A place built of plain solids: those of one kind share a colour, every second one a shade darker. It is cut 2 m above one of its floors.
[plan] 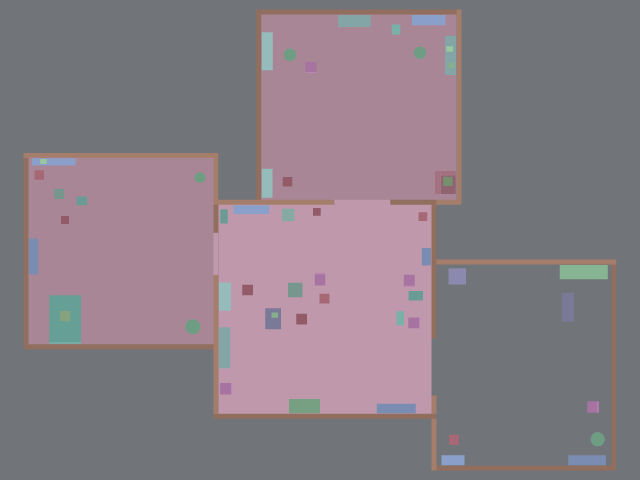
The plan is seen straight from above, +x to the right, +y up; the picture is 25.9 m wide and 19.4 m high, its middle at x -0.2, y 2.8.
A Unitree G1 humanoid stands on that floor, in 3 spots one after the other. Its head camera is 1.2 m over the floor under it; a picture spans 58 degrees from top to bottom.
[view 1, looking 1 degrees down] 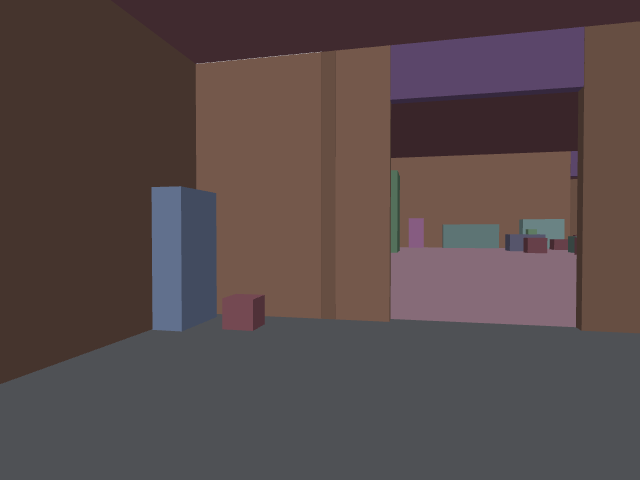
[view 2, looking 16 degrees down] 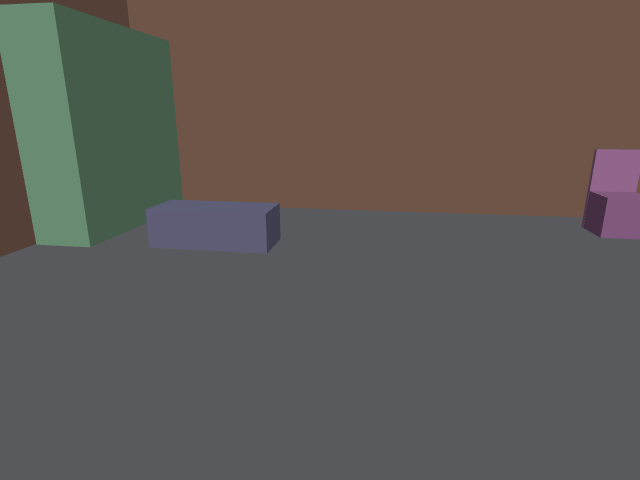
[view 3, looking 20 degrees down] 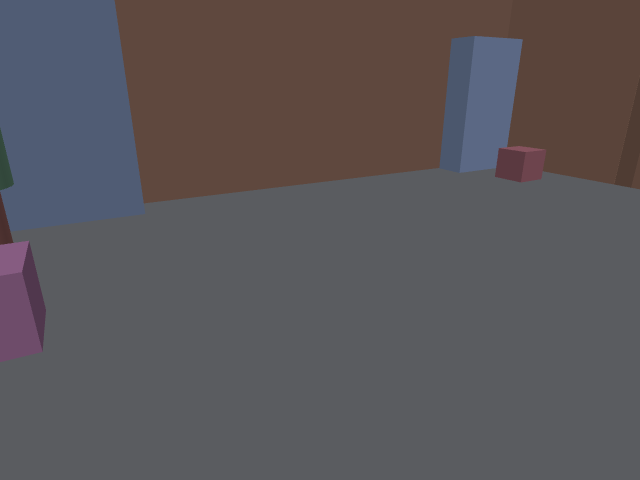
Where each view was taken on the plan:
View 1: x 10.36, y -3.09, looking -167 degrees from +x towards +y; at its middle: wall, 6.01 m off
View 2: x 5.95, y -1.55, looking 9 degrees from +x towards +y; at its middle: ground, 4.35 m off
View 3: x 10.30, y -1.55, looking -119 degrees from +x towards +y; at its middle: ground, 3.51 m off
